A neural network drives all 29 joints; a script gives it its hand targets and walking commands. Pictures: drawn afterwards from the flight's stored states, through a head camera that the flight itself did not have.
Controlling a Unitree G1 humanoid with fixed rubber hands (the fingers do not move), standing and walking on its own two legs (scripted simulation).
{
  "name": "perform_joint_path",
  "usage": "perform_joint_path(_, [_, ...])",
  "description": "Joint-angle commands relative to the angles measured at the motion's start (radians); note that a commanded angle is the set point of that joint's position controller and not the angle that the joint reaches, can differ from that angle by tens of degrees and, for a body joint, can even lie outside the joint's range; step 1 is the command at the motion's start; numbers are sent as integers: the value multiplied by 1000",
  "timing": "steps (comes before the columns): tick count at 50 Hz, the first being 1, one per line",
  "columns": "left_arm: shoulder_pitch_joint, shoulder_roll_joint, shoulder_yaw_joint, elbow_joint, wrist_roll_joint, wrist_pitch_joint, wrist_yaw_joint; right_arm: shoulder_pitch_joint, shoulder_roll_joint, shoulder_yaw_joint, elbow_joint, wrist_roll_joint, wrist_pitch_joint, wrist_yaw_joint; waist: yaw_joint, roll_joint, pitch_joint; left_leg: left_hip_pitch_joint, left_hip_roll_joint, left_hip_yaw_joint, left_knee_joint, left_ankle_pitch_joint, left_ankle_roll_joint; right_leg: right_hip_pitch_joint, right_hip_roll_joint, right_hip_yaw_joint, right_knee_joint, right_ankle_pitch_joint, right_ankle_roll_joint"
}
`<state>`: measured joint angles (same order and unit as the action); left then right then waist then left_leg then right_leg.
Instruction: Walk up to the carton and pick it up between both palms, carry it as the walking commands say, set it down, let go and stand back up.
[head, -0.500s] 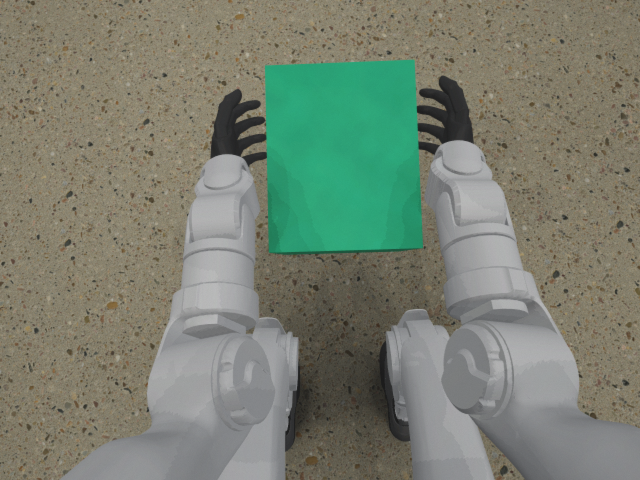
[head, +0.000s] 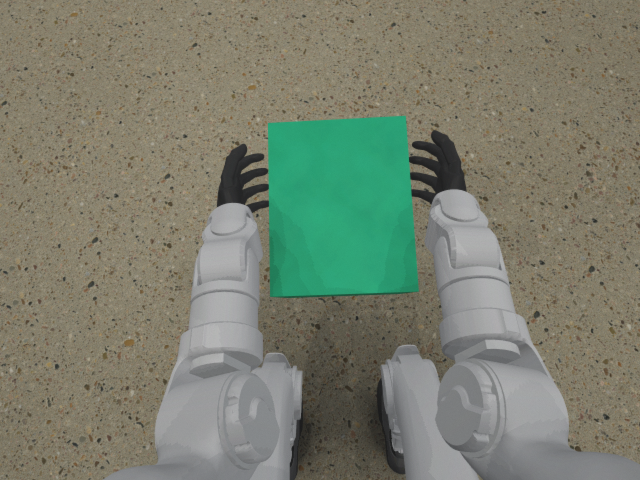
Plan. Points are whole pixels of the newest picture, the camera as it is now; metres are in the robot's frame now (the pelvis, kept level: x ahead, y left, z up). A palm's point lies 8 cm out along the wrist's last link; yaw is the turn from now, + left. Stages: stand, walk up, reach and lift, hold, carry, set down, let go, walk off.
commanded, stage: reach and lift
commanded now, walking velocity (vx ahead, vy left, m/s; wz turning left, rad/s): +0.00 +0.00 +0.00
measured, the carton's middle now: (339, 217) +0.46 -0.01 -0.12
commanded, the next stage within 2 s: none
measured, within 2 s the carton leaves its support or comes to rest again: neither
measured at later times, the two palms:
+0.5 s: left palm (219, 199) +0.42 +0.12 +0.04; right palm (470, 183) +0.43 -0.14 +0.04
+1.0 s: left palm (189, 186) +0.40 +0.13 +0.11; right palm (502, 166) +0.41 -0.14 +0.11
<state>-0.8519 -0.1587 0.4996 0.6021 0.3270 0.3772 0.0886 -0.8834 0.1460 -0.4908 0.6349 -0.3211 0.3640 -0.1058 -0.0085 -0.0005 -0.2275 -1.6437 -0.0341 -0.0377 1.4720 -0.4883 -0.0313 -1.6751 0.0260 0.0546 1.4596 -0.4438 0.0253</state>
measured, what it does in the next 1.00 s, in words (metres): rises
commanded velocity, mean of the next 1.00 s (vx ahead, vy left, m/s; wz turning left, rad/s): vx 0.00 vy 0.00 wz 0.00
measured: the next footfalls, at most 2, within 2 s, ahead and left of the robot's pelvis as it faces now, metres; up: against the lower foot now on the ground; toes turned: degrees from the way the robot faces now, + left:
none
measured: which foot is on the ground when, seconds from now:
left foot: down 0.00-1.00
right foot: down 0.00-1.00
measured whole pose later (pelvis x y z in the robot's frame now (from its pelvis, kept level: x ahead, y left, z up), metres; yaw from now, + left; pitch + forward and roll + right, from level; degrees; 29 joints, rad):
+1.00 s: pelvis +0.03 +0.00 +0.14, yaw +0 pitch +22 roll +0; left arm -0.54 -0.25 0.45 0.45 0.35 0.37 0.04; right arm -0.58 0.25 -0.45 0.47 -0.37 0.35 -0.03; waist -0.01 0.01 -0.11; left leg -0.93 -0.02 -0.05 0.84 -0.31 -0.02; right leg -0.95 0.01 0.05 0.83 -0.27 0.02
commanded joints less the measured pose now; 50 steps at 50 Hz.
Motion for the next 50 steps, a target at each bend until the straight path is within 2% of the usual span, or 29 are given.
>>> perform_joint_path(1, [-616,-1006,-551,98,-171,-22,-295,-532,1036,521,138,159,1,310,0,-1,-794,428,-152,72,-202,171,4,568,150,-76,-180,183,-6])
perform_joint_path(19, [-445,-1039,-607,48,-158,-35,-290,-356,1057,570,93,139,-10,327,-3,-1,-687,633,-142,32,-378,250,7,751,140,-53,-349,259,-10])
perform_joint_path(35, [-315,-1034,-627,3,-138,-38,-311,-219,1060,594,58,111,-10,344,-3,-2,-572,806,-127,14,-564,330,15,967,120,-25,-544,349,-14])
perform_joint_path(50, [-222,-1033,-651,-48,-131,-27,-332,-133,1048,611,10,92,0,362,0,4,-467,1002,-105,4,-753,376,18,1156,100,-12,-730,382,-18])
